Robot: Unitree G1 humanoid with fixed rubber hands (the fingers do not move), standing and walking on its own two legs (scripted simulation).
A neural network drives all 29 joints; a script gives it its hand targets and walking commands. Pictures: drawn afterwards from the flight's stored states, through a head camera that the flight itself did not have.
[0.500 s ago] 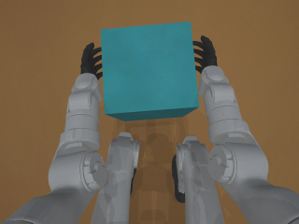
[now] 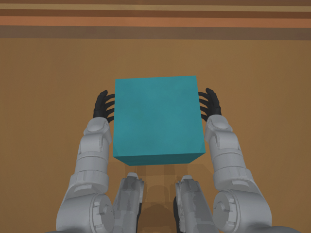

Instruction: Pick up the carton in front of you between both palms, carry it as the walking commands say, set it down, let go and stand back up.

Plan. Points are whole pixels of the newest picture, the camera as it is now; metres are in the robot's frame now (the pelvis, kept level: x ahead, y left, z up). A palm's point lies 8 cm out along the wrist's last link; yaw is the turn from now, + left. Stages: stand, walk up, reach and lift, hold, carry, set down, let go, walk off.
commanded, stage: reach and lift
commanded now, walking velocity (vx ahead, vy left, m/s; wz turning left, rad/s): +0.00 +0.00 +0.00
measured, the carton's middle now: (157, 127) +0.40 +0.02 -0.11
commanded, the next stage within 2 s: hold in 1.78 s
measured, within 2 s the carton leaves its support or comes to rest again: neither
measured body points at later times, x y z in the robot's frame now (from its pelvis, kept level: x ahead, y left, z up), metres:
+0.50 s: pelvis +0.05 +0.00 +0.13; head +0.09 +0.00 +0.58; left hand +0.38 +0.16 +0.11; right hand +0.38 -0.14 +0.11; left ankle +0.08 +0.13 -0.56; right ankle +0.07 -0.12 -0.56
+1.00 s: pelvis +0.04 +0.01 +0.17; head +0.02 +0.01 +0.62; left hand +0.36 +0.16 +0.19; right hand +0.36 -0.15 +0.19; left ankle +0.08 +0.13 -0.56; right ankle +0.07 -0.12 -0.56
